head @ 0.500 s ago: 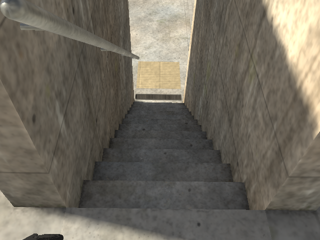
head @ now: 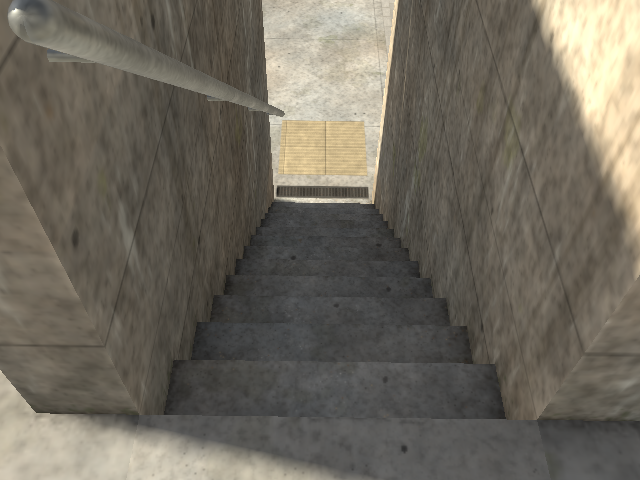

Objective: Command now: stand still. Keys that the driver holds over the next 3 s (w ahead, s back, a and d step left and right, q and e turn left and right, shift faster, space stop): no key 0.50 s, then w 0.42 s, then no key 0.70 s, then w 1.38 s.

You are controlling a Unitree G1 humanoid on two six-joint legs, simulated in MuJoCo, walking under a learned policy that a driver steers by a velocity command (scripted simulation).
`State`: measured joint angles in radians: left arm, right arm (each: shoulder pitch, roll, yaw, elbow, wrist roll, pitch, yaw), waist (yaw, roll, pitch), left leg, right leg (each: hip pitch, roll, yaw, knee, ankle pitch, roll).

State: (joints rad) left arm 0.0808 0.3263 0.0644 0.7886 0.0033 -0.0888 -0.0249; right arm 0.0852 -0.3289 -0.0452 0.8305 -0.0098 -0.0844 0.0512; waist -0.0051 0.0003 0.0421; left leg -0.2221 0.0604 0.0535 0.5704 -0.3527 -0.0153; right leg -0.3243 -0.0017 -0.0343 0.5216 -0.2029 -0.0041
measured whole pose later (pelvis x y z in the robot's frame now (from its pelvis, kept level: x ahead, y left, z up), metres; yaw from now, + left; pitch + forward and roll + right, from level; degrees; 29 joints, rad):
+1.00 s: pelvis +0.15 -0.02 +0.01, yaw +1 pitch +2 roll -1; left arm 0.51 0.19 -0.01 0.92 0.06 -0.09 -0.03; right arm 0.13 -0.23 -0.01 0.82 -0.07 -0.04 0.06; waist 0.06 0.02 -0.01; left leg -0.60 0.07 0.01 0.82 -0.17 0.04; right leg 0.02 0.05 -0.03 0.21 -0.28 -0.05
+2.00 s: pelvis +0.37 -0.01 +0.00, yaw +0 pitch +5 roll +0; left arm 0.23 0.23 0.07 0.90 0.04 -0.11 0.01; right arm 0.24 -0.23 -0.06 0.87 -0.06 -0.16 -0.03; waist -0.01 -0.01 -0.07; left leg -0.27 0.01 0.07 0.56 -0.38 0.02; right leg -0.38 -0.02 0.03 0.85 -0.48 -0.05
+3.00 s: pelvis +0.75 -0.01 -0.24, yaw -1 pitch +6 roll +5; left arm 0.34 0.23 -0.01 0.90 0.09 -0.02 -0.10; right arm 0.52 -0.14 0.05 1.09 -0.09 -0.12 0.02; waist -0.02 -0.09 -0.10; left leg -0.40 -0.10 0.14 0.79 -0.50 0.07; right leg -1.08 -0.13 0.12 1.40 0.20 -0.02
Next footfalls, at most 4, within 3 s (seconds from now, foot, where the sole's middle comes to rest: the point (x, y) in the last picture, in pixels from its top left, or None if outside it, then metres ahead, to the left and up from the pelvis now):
1.10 left None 0.35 0.10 -0.77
1.44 right None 0.33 -0.15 -0.77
2.24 right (401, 462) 0.51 -0.15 -0.77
2.76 left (296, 401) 0.74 0.08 -0.97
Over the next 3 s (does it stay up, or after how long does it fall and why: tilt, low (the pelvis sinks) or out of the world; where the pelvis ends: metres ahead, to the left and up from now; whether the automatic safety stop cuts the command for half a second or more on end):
stays up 0.75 -0.01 -0.24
